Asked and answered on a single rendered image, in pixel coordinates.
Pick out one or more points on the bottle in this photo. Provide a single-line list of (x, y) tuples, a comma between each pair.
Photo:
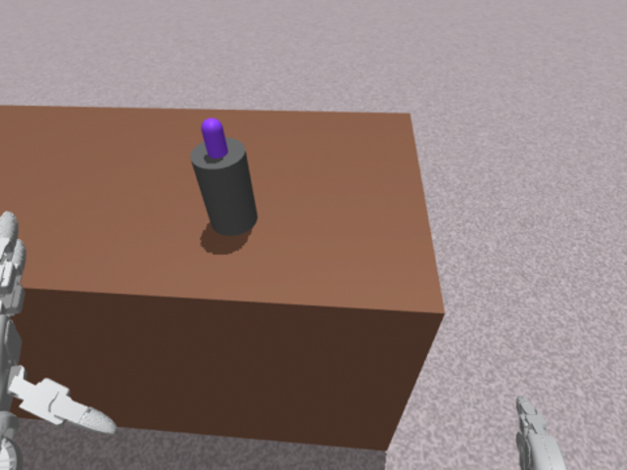
[(222, 171)]

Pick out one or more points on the left robot arm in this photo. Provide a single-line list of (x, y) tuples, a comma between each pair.
[(11, 457)]

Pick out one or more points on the left robot hand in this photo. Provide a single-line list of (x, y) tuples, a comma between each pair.
[(48, 400)]

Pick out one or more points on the right robot hand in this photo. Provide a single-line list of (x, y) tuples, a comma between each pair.
[(537, 450)]

